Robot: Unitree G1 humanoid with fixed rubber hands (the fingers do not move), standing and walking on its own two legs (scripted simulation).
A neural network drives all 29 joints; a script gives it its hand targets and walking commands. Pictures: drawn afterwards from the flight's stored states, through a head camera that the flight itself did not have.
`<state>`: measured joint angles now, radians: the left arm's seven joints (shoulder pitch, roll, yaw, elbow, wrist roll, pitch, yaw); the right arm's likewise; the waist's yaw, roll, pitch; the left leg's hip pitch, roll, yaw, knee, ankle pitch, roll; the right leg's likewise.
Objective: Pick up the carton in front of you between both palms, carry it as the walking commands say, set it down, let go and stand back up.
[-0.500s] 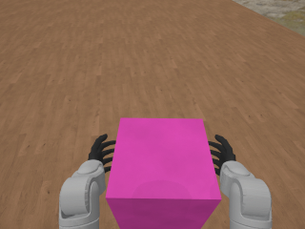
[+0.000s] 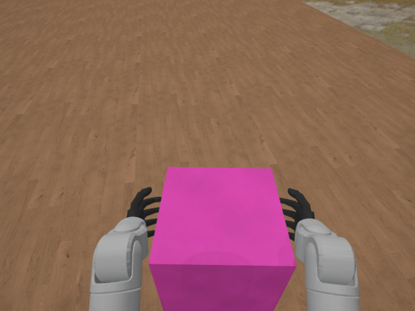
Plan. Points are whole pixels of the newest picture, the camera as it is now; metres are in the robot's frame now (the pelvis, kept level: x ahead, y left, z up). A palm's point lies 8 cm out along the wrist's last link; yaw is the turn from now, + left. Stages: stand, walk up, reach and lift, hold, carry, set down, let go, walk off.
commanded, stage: carry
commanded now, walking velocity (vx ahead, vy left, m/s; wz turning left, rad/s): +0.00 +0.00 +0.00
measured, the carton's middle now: (218, 245) +0.26 +0.00 +0.00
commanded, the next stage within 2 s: hold in 0.56 s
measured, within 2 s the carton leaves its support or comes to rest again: neither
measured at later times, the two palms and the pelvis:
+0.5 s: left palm (147, 228) +0.28 +0.14 +0.03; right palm (295, 230) +0.28 -0.15 +0.03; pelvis -0.01 +0.00 +0.00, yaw +0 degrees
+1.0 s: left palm (157, 218) +0.29 +0.12 +0.05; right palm (312, 238) +0.25 -0.17 +0.05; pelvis -0.02 +0.02 +0.01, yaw -8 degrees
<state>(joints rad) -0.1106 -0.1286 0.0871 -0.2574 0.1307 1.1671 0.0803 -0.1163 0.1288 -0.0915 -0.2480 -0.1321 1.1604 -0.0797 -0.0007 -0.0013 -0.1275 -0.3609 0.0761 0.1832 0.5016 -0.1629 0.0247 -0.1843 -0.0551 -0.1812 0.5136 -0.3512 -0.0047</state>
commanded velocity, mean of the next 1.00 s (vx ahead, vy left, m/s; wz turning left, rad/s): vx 0.00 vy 0.00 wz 0.00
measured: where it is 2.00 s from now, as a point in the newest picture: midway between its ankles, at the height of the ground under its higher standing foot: outside the picture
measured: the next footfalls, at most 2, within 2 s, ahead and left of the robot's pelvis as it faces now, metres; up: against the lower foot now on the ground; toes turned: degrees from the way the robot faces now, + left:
none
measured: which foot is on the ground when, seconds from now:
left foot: down 0.00-1.00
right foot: down 0.00-1.00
